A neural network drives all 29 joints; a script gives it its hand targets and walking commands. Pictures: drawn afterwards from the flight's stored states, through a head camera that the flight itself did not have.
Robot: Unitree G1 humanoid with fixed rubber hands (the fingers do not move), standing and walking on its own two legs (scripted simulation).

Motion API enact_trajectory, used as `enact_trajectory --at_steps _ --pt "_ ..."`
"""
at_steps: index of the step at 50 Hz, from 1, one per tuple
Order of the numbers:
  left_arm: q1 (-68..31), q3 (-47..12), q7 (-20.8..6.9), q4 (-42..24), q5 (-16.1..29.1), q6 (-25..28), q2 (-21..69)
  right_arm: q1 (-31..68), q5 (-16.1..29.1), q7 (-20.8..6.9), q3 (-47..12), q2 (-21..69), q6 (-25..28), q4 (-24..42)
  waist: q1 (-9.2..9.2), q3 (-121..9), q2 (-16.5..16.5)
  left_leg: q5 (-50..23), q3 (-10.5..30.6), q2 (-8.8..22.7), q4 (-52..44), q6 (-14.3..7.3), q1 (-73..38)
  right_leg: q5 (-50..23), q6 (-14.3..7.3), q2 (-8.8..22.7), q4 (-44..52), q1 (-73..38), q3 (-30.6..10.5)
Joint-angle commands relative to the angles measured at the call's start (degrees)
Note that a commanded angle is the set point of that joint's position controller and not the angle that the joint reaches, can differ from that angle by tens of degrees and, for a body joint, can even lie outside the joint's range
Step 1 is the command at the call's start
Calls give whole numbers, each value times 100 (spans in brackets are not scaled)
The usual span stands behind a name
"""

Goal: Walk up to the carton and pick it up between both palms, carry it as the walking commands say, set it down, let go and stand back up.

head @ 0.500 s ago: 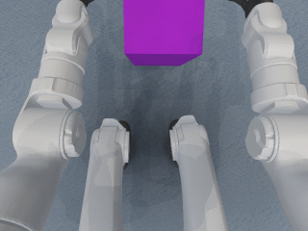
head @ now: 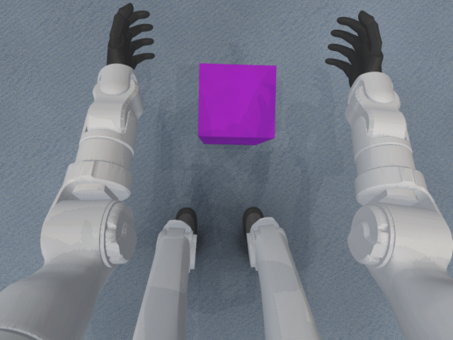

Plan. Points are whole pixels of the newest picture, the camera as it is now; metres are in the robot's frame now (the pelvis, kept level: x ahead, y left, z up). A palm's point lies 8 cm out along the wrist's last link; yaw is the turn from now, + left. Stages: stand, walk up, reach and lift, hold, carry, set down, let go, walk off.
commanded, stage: set down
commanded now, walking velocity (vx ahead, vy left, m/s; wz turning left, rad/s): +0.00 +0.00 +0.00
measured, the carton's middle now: (233, 112) +0.51 -0.04 -0.47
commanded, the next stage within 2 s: let go in 0.24 s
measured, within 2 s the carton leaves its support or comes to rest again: neither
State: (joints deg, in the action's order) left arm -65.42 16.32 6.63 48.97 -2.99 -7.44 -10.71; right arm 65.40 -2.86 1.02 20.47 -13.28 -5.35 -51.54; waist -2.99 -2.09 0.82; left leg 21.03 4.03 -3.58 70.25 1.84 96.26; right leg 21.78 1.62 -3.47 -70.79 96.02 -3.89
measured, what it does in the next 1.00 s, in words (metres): rises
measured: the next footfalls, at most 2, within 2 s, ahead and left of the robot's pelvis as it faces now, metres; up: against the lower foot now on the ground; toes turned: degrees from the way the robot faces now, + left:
none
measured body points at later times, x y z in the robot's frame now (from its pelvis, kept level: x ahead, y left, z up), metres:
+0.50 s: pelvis +0.03 +0.00 +0.08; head +0.33 +0.00 +0.42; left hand +0.48 +0.16 -0.06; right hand +0.47 -0.22 -0.05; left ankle +0.07 +0.12 -0.59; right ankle +0.07 -0.12 -0.59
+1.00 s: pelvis +0.09 +0.00 +0.15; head +0.19 +0.01 +0.59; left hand +0.32 +0.22 +0.05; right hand +0.30 -0.24 +0.06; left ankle +0.07 +0.12 -0.59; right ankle +0.07 -0.12 -0.59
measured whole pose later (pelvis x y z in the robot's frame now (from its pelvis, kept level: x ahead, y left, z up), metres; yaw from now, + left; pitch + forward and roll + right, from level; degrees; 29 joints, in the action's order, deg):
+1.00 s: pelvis +0.09 +0.00 +0.15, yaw -1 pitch +11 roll +0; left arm 2.5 5.5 -1.4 28.6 -1.8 -0.2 -10.2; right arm -4.7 -0.4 -3.3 4.2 -11.1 0.3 -27.6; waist -1.0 1.8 -1.0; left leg 15.0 4.1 -1.6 28.8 0.3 25.0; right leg 15.1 0.4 -2.1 -28.7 24.7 -5.3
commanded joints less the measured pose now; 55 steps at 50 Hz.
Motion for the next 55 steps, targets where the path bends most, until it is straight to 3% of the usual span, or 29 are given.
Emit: enact_trajectory --at_steps 1,4,5,6,7,9,11,13,15,16,17,19,20,21,24,27,29,30,34,35,37,39,40,41,46,47,51,52,55 --pt "-1025 -65 -29 -776 -34 173 -263 858 -36 -49 15 -564 181 830 -128 -5692 128 -2131 -544 -176 -769 151 -3565 -2618 132 -89 846 -3733 586" --pt "-926 157 -68 -795 -173 251 -351 830 -150 -103 109 -482 221 1027 -7 -5321 101 -2090 -545 -169 -1085 115 -3676 -2615 157 -101 1206 -3845 513" --pt "-881 -67 -60 -656 -88 228 -132 694 -140 -125 89 -473 234 800 -171 -5529 104 -2194 -410 -145 -1197 101 -4099 -2597 150 -107 1244 -3846 596" --pt "-823 23 -65 -773 -172 239 -250 640 -151 -164 94 -408 221 741 -9 -5467 202 -2286 -473 -165 -1335 131 -4271 -2597 176 -118 1358 -3817 609" --pt "-724 39 -77 -618 -190 258 -113 571 -270 -173 34 -392 248 729 -197 -5077 -116 -2255 -399 -137 -1435 103 -3792 -2846 174 -101 1442 -3986 572" --pt "-674 11 -90 -578 -258 319 84 445 -401 -148 251 -339 312 496 -104 -5056 241 -2328 -398 -151 -1667 175 -4173 -2868 149 -78 1630 -4060 559" --pt "-528 224 -129 -627 -403 387 15 444 -427 -193 183 31 362 632 -28 -4636 62 -2258 -402 -148 -1860 126 -4050 -2764 153 -61 1877 -4067 501" --pt "-206 205 -128 59 -570 358 239 274 -741 -140 485 -276 420 270 -257 -4447 18 -2348 -285 -115 -1892 189 -3864 -2862 165 -64 1849 -3905 629" --pt "135 321 -62 67 -754 384 323 -11 -841 -148 556 -192 453 301 -84 -4224 134 -2398 -295 -100 -2042 201 -4200 -2632 135 -52 2054 -3802 592" --pt "-107 485 -32 -382 -847 452 195 -2 -887 -158 483 -87 452 393 -58 -4502 -176 -2462 -293 -136 -1979 188 -4217 -2787 161 -102 1991 -4112 642" --pt "-146 397 -14 -560 -859 446 243 0 -895 -197 354 -144 461 444 -47 -4470 98 -2427 -378 -152 -2049 208 -4161 -2792 114 -80 2067 -4227 580" --pt "152 402 47 -919 -874 425 135 -99 -843 -182 310 -222 421 912 -39 -5391 -154 -2743 -378 -196 -2028 173 -4552 -3372 135 -80 2029 -5089 549" --pt "715 168 62 -655 -850 315 404 -695 -821 -228 178 -154 373 865 -59 -5431 235 -2928 -369 -167 -2182 171 -5041 -3436 120 -49 2107 -5088 631" --pt "703 113 60 -905 -798 335 381 -685 -919 -242 264 -324 378 1043 -113 -5136 38 -3116 -331 -114 -2206 162 -5024 -3413 123 -70 2195 -4765 645" --pt "1840 -14 77 -1640 -859 357 320 -2096 -850 -310 69 -221 349 1500 -50 -6116 268 -3822 -324 -85 -2353 194 -6140 -3916 115 -66 2325 -5412 627" --pt "2150 -291 -64 -2060 -689 358 379 -2308 -624 -389 -311 -291 385 1938 -146 -4688 -104 -2702 -368 -57 -2694 95 -5251 -3450 44 53 2673 -5814 402" --pt "3151 -487 -181 -2437 -584 382 288 -3261 -359 -538 -607 4 364 2375 99 -4931 107 -2814 -332 -72 -2947 62 -5874 -3508 36 80 2797 -6341 380" --pt "2896 -603 -226 -2369 -390 367 360 -3119 -391 -530 -554 -344 392 2346 -191 -4274 -154 -2303 -271 -8 -2977 45 -5487 -3072 21 105 2897 -6288 352" --pt "3864 -644 -354 -2452 -256 559 75 -4129 -81 -593 -777 -338 494 2547 128 -3526 -28 -1902 -302 6 -3347 57 -5913 -2597 26 153 3198 -6649 304" --pt "4389 -638 -401 -2439 -227 594 151 -4659 -7 -598 -1003 -208 497 2613 103 -3536 -406 -1982 -341 15 -3358 -1 -6072 -2790 42 169 3359 -7191 202" --pt "4682 -631 -480 -2132 -214 687 -55 -4963 56 -581 -1024 -117 551 2258 265 -3001 -166 -1841 -344 35 -3594 -35 -6154 -2645 58 204 3423 -7248 214" --pt "4830 -805 -580 -2021 -48 723 40 -5132 62 -562 -1127 -248 630 2456 101 -2540 -433 -1823 -302 115 -3639 -63 -6451 -2486 65 175 3529 -7148 263" --pt "5186 -791 -615 -2253 -39 794 17 -5329 178 -533 -1272 -197 684 2673 261 -2602 -204 -2089 -353 77 -3675 -72 -6655 -2733 41 158 3559 -7483 186" --pt "5814 -781 -652 -1831 -71 787 -24 -6061 66 -498 -1248 -203 665 2341 193 -2414 -354 -2127 -385 131 -3774 -27 -6893 -2794 51 158 3692 -7635 224" --pt "6331 -937 -777 -2394 120 866 -344 -6805 230 -380 -1416 -296 689 2720 105 -1533 -286 -2162 -441 87 -4160 -75 -7746 -2689 43 102 4166 -8088 234" --pt "6548 -994 -795 -2506 121 844 -253 -6842 235 -387 -1421 -425 667 2840 195 -1410 19 -2222 -498 75 -4224 -17 -7875 -2618 -11 106 4242 -8211 250" --pt "7263 -1045 -865 -2674 198 787 -431 -7440 358 -412 -1662 -382 589 3137 253 -944 -12 -2384 -434 110 -4541 -75 -8466 -2662 -75 89 4587 -8839 301" --pt "7334 -1136 -898 -2613 316 729 -462 -7591 298 -412 -1575 -468 552 3143 105 -684 -380 -2355 -409 107 -4687 -97 -8708 -2563 -72 62 4777 -8729 298" --pt "7690 -1152 -948 -3073 315 621 -592 -7884 370 -440 -1661 -483 414 3254 149 -373 95 -2304 -347 112 -4863 -44 -9177 -2292 -112 63 4948 -8951 320"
